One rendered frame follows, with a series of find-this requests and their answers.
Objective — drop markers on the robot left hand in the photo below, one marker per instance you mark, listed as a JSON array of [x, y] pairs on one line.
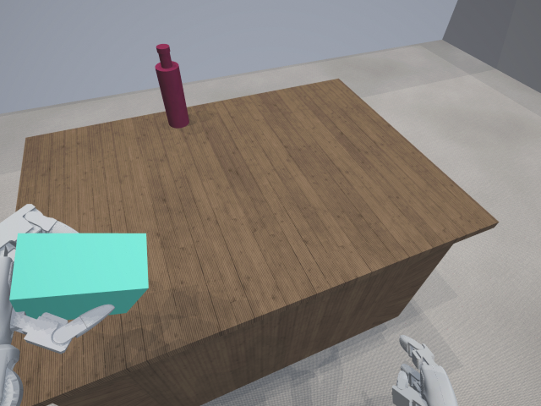
[[47, 331]]

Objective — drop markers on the sponge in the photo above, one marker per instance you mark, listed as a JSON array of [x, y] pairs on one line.
[[68, 274]]

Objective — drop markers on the left robot forearm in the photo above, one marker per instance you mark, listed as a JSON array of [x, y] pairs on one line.
[[11, 386]]

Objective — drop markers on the robot right hand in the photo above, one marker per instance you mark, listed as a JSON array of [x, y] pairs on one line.
[[430, 387]]

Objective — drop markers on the table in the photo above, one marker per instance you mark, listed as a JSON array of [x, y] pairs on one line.
[[277, 225]]

